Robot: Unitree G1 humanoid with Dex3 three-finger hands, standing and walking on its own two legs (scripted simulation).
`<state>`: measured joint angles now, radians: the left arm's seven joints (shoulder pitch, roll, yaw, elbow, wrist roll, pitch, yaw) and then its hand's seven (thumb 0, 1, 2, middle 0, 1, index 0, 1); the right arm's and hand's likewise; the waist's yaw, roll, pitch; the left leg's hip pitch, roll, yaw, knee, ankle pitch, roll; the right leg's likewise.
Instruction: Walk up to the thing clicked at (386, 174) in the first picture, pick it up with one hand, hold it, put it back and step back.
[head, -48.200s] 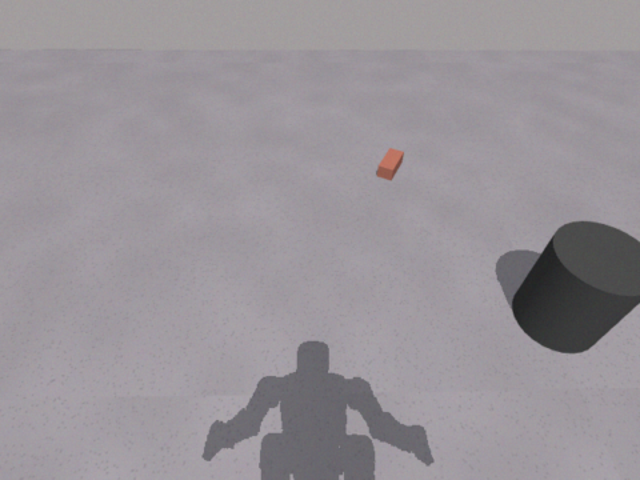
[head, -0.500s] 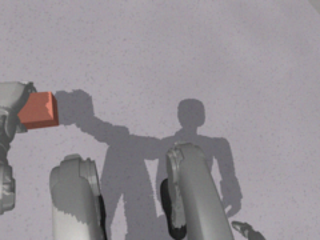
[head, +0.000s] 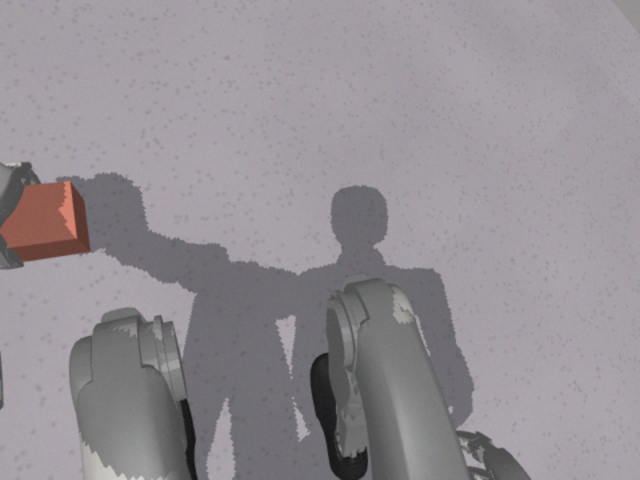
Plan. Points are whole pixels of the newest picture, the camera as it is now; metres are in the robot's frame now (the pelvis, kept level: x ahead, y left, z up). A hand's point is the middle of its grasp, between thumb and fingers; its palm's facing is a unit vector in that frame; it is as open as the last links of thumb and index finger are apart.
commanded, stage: lower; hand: left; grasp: from above
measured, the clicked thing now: (3, 227) +0.44 +0.33 -0.21
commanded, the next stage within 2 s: rest in 0.12 s
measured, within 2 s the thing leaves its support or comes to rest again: rests again in 1.60 s
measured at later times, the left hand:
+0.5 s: hand (19, 229) +0.44 +0.33 -0.23, palm faces -0.47 -0.10 -0.88, open 10.5 cm
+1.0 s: hand (28, 233) +0.44 +0.32 -0.25, palm faces -0.46 -0.11 -0.88, open 10.5 cm
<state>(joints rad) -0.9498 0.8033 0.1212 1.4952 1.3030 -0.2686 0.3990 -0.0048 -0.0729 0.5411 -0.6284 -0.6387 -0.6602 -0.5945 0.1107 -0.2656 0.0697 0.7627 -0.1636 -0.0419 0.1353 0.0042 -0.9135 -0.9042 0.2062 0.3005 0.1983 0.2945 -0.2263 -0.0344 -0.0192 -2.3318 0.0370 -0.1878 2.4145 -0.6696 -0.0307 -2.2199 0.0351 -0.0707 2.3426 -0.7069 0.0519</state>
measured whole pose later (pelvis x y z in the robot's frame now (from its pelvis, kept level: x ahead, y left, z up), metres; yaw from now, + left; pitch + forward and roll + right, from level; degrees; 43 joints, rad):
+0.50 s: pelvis +0.01 +0.00 -0.02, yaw -2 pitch +31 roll -10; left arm -0.94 0.88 0.17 1.55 1.32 -0.28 0.48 -0.01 -0.07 0.54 -0.63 -0.64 -0.66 -0.59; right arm 0.08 -0.27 0.13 0.75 -0.22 -0.07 0.16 0.00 -0.91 -0.90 0.21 0.30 0.20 0.29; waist -0.26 -0.07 0.05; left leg -2.37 0.03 -0.24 2.51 -0.70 -0.04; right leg -2.25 0.05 -0.10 2.41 -0.72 0.06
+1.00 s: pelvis +0.00 +0.00 -0.03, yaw -4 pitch +28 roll -12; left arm -0.95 0.96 0.19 1.65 1.33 -0.28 0.56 -0.01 -0.08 0.54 -0.64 -0.63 -0.67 -0.59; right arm 0.06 -0.30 0.20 0.73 -0.27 -0.13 0.19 0.00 -0.90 -0.90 0.21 0.30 0.20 0.30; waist -0.30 -0.12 0.10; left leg -2.37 0.03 -0.28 2.57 -0.70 -0.05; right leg -2.24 0.07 -0.13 2.44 -0.70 0.06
